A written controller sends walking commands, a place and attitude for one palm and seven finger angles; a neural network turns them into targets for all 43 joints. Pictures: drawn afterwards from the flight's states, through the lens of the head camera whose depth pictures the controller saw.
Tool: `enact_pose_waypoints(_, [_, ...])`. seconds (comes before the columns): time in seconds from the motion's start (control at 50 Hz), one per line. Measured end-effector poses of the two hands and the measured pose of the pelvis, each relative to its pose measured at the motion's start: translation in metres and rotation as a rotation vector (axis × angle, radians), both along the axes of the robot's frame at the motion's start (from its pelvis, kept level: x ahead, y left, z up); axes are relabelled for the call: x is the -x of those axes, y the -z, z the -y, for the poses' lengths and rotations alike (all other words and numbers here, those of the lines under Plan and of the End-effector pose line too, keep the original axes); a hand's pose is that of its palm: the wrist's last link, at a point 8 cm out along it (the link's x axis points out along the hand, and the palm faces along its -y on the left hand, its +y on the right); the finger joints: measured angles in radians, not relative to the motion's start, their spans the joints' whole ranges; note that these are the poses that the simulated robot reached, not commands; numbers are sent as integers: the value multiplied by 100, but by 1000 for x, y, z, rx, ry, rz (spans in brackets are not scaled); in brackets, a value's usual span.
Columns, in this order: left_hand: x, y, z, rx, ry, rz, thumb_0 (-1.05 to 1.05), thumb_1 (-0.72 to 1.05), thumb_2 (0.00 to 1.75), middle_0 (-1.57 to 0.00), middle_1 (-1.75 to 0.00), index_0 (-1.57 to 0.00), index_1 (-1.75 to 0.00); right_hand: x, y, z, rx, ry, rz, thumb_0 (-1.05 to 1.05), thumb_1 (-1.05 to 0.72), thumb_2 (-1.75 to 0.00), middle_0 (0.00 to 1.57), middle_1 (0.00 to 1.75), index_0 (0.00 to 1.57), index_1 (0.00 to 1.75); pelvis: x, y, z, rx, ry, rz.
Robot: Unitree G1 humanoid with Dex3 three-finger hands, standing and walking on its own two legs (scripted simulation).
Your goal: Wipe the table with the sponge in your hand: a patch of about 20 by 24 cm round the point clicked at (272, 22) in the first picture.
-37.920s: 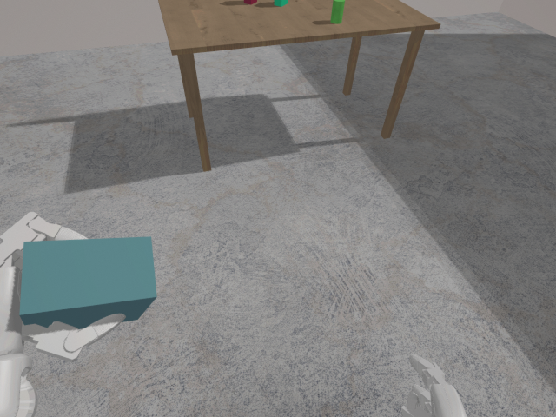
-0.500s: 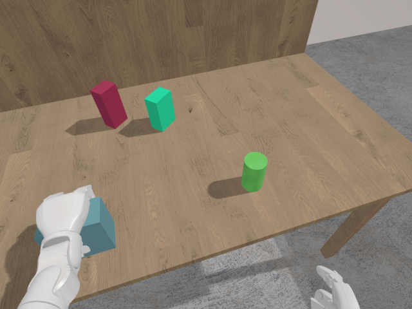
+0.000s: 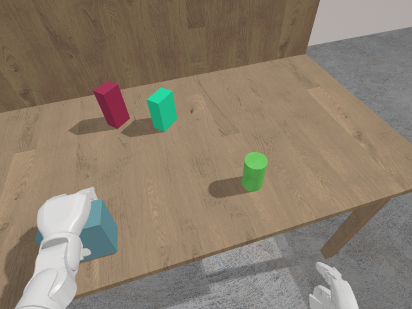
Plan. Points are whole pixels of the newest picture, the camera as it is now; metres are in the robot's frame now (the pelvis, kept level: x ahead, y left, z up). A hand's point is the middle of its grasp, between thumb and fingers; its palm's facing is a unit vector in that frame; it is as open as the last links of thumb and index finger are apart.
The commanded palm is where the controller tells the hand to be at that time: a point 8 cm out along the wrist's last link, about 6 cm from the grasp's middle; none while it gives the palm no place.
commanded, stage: lift the sponge slowly off the table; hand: left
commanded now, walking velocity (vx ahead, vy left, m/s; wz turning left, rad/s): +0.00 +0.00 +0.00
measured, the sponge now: (84, 237) +0.24 +0.30 -0.03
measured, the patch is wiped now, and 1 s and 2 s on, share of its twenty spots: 1.00 1.00 1.00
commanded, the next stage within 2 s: bring the sponge back beside the body in 1.52 s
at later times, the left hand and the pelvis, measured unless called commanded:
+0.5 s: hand (75, 222) +0.25 +0.29 +0.04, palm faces -0.05 -0.07 -1.00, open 10.4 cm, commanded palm +0.23 +0.29 +0.10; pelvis +0.00 +0.00 +0.01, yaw +0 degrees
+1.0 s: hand (64, 216) +0.24 +0.30 +0.07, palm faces -0.01 -0.07 -1.00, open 10.4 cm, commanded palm +0.22 +0.29 +0.13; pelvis +0.00 +0.00 +0.01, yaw +0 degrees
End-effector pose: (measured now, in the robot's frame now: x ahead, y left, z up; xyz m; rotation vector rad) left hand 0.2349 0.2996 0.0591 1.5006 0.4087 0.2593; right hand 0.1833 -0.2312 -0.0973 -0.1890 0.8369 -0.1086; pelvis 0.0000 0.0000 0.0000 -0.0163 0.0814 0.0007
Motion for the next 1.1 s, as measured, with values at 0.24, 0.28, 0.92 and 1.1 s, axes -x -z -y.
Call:
enact_pose_waypoints(0.24, [7, -15, 3, 3, 14, 32, -1, -52, 105, -66, -133, -70, -134, -6, -6, -2, -6, -9, 33, 2, -91, -90, 20, 30, 20, 30, 1, -4, 1, -1, 1, 28])
enact_pose_waypoints(0.28, [8, -17, 3, 0, 8, 32, -1, -53, 105, -66, -133, -70, -134, -8, -7, -3, -7, -15, 38, 2, -91, -90, 20, 30, 20, 30, 2, -4, 1, -1, -2, 34])
enact_pose_waypoints(0.92, [11, -63, 8, 7, 19, 65, -1, -53, 105, -67, -133, -71, -134, -28, -24, -7, -14, -71, 105, 2, -91, -90, 20, 30, 20, 30, 3, -13, 6, -5, -4, 97])
enact_pose_waypoints(1.1, [17, -73, 7, 7, 17, 88, -1, -53, 105, -67, -133, -71, -134, -32, -27, -14, -20, -90, 115, 2, -91, -90, 20, 30, 20, 30, 5, -14, 4, -6, -8, 112])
